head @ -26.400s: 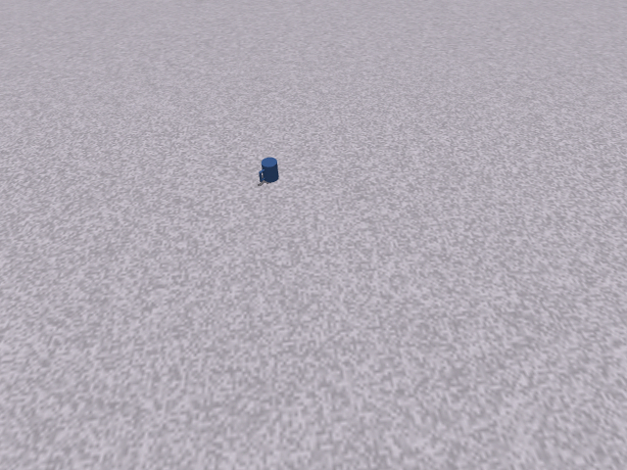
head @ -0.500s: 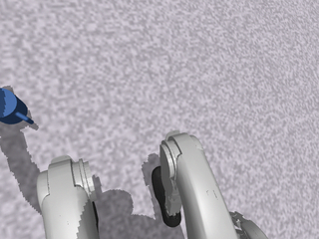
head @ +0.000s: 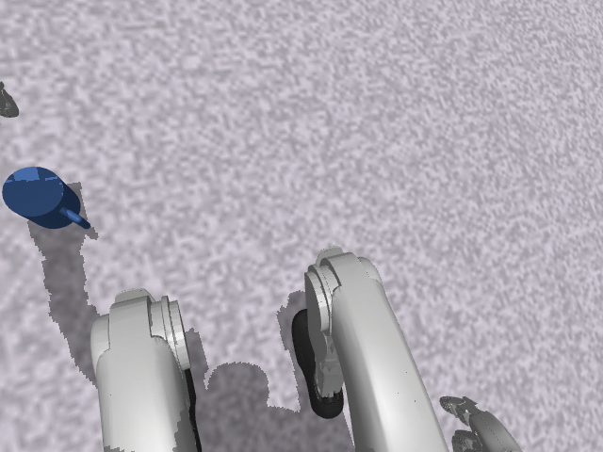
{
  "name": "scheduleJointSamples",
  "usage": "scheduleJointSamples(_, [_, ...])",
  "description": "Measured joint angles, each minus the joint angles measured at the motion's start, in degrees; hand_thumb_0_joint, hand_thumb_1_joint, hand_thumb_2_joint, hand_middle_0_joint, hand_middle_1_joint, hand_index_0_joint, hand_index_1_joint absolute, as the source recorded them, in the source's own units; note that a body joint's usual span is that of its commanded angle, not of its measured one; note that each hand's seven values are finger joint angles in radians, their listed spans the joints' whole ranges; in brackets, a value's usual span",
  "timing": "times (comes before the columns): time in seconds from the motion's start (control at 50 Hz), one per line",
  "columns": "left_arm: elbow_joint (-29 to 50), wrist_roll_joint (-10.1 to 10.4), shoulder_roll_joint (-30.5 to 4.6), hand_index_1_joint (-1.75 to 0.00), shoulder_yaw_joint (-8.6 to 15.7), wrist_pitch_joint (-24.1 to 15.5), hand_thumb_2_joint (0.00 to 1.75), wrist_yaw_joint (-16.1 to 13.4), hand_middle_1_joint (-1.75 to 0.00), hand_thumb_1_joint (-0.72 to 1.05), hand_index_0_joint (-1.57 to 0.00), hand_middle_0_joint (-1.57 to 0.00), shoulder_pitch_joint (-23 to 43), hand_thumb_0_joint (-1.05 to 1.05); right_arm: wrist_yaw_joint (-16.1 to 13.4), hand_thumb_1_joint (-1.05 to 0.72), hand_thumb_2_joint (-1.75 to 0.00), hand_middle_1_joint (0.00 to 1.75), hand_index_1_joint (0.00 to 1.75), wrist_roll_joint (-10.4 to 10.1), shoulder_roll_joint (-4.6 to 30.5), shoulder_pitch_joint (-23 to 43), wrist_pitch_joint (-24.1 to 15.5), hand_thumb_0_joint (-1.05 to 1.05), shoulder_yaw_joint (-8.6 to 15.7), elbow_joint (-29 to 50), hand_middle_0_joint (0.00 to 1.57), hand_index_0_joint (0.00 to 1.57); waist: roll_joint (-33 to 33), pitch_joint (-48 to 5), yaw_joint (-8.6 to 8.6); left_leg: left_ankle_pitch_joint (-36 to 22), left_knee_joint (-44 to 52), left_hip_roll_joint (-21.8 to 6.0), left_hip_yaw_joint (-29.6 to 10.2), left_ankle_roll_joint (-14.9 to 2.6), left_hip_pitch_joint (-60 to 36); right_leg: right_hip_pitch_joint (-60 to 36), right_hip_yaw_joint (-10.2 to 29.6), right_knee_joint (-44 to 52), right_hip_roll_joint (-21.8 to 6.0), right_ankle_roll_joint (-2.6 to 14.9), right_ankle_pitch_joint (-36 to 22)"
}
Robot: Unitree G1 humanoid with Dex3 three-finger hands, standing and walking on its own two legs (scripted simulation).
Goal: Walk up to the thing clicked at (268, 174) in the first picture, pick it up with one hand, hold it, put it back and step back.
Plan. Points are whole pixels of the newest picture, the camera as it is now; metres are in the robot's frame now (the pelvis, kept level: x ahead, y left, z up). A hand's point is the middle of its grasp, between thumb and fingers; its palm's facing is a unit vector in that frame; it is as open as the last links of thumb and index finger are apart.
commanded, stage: withdraw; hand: left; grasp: from above
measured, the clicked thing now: (54, 205) +0.48 +0.29 -0.32
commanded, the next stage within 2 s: home in 0.04 s
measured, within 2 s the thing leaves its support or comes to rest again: neither
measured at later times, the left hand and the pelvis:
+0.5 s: hand out of the picture +0.46 +0.34 -0.10, palm faces -0.38 -0.25 -0.89, open 11.5 cm; pelvis +0.01 +0.00 +0.03, yaw +1 degrees
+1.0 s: hand out of the picture +0.30 +0.25 +0.11, palm faces -0.06 -0.87 -0.49, open 7.4 cm; pelvis +0.04 -0.01 +0.21, yaw +6 degrees
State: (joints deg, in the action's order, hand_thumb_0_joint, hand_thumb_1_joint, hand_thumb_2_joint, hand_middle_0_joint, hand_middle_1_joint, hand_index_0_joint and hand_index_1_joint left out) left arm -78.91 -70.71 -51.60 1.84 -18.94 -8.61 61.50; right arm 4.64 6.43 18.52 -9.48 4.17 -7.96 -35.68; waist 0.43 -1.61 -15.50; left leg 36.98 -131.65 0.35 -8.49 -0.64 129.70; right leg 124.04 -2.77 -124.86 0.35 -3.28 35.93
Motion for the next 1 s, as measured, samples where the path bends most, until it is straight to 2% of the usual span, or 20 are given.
scheduleJointSamples(0.08, [-3.0,-3.4,0.0,-0.93,2.5,0.6,0.93,-5.1,-0.92,-0.42,-0.18,-0.18,0.1,0.00,0.7,-0.91,-0.89,0.30,0.30,0.8,-0.5,-0.7,-0.6,0.00,-0.5,-0.2,0.20,0.20,0.3,1.0,-1.22,-0.5,-2.3,0.1,-0.4,-0.01,2.3,2.1,-0.2,-2.0,0.3,0.02,-0.5])
scheduleJointSamples(0.16, [-3.9,-5.1,-0.3,-0.91,5.2,2.5,0.92,-8.4,-0.91,-0.40,-0.19,-0.20,-0.3,0.00,1.3,-0.90,-0.89,0.30,0.30,1.1,-1.4,-2.0,-1.5,0.00,-0.6,-0.2,0.20,0.20,0.3,1.5,-1.95,-0.9,-4.0,0.3,-0.5,-0.03,4.4,4.0,-0.1,-3.7,0.4,0.01,-0.8])
scheduleJointSamples(0.24, [-1.5,-4.2,0.0,-0.89,7.0,5.2,0.91,-9.1,-0.89,-0.38,-0.20,-0.21,-1.8,0.00,1.8,-0.90,-0.89,0.30,0.30,0.7,-2.7,-3.1,-2.3,0.00,0.0,-0.8,0.20,0.20,-0.2,0.9,-1.74,-1.0,-4.7,0.3,-0.3,-0.10,5.6,5.2,0.2,-4.5,0.4,-0.36,-0.7])
scheduleJointSamples(0.32, [2.1,-1.1,1.2,-0.82,7.0,8.0,0.90,-6.8,-0.82,-0.31,-0.21,-0.23,-3.7,0.00,2.2,-0.89,-0.89,0.30,0.30,-0.2,-3.9,-3.7,-2.7,0.00,1.2,-1.7,0.20,0.20,-1.1,-0.7,-0.59,-0.5,-3.7,0.3,0.2,-0.22,5.1,4.9,0.5,-3.8,0.2,-0.44,-0.2])
scheduleJointSamples(0.36, [5.3,1.5,2.4,-0.77,6.8,9.3,0.89,-4.8,-0.77,-0.25,-0.22,-0.23,-5.7,0.00,2.3,-0.89,-0.89,0.30,0.30,-1.0,-4.4,-3.9,-2.5,0.00,2.3,-1.9,0.20,0.20,-1.8,-1.8,0.44,-0.1,-2.6,0.2,0.5,-0.30,4.1,4.0,0.7,-2.7,0.0,-0.44,0.3])
scheduleJointSamples(0.42, [11.3,6.9,5.0,-0.68,6.0,11.2,0.87,-1.0,-0.67,-0.13,-0.22,-0.23,-10.0,0.00,2.4,-0.89,-0.89,0.30,0.30,-2.2,-4.7,-4.0,-2.0,0.00,3.9,-1.9,0.20,0.20,-2.7,-3.4,2.36,0.8,0.0,0.0,1.2,-0.46,1.5,1.6,1.1,-0.4,-0.3,-0.48,1.0])
scheduleJointSamples(0.54, [28.7,21.2,11.2,-0.50,5.0,15.1,0.84,6.1,-0.49,0.20,-0.21,-0.22,-23.0,0.00,1.4,-0.89,-0.89,0.30,0.30,-4.7,-3.7,-2.7,-0.7,0.00,6.5,-1.2,0.20,0.20,-3.5,-6.9,6.35,2.1,7.1,-0.5,2.0,-0.53,-6.4,-5.7,1.3,6.4,-0.6,-0.61,1.9])
scheduleJointSamples(0.62, [38.4,29.3,14.7,-0.40,4.3,17.9,0.83,9.1,-0.40,0.46,-0.21,-0.21,-30.9,0.00,0.2,-0.90,-0.89,0.30,0.30,-5.8,-2.9,-0.6,-0.5,0.01,7.9,-0.1,0.20,0.20,-3.2,-8.3,8.34,2.1,12.3,-0.8,2.3,-0.29,-12.5,-11.4,1.1,11.4,-0.8,-0.50,1.7])
scheduleJointSamples(0.7, [45.4,36.2,17.8,-0.35,3.5,20.6,0.86,9.8,-0.35,0.66,-0.21,-0.21,-37.6,0.00,-1.0,-0.90,-0.89,0.30,0.30,-6.7,-2.4,2.0,-1.1,0.01,8.8,1.3,0.20,0.20,-2.7,-8.9,9.80,1.6,17.8,-1.0,2.5,0.08,-19.1,-17.6,1.0,16.5,-1.0,-0.37,1.1])
scheduleJointSamples(0.78, [51.0,42.2,21.1,-0.32,2.5,23.8,0.88,9.4,-0.32,0.78,-0.21,-0.21,-43.7,0.00,-2.2,-0.90,-0.89,0.30,0.30,-7.3,-2.6,4.0,-2.4,0.01,9.2,2.6,0.20,0.20,-2.2,-9.3,10.92,0.8,23.3,-1.2,2.8,0.48,-25.8,-24.0,0.9,21.7,-1.1,-0.16,0.4])
scheduleJointSamples(0.88, [56.7,49.5,25.2,-0.31,1.6,28.0,0.89,8.2,-0.31,0.85,-0.21,-0.21,-51.1,0.01,-3.9,-0.90,-0.89,0.30,0.30,-8.0,-3.7,5.5,-4.5,0.01,8.7,3.8,0.20,0.20,-2.1,-9.6,11.59,-0.3,30.3,-1.4,2.9,0.94,-34.5,-32.3,0.7,28.2,-1.2,0.36,-0.6])
scheduleJointSamples(1.0, [62.6,58.6,29.4,-0.30,1.2,32.9,0.90,6.6,-0.30,0.89,-0.21,-0.21,-59.6,0.01,-6.2,-0.90,-0.89,0.30,0.30,-8.6,-5.6,5.1,-6.7,0.01,7.2,4.6,0.20,0.20,-2.2,-9.0,11.52,-1.6,38.8,-1.7,3.2,1.34,-45.3,-42.8,0.4,36.4,-1.2,0.85,-1.9])
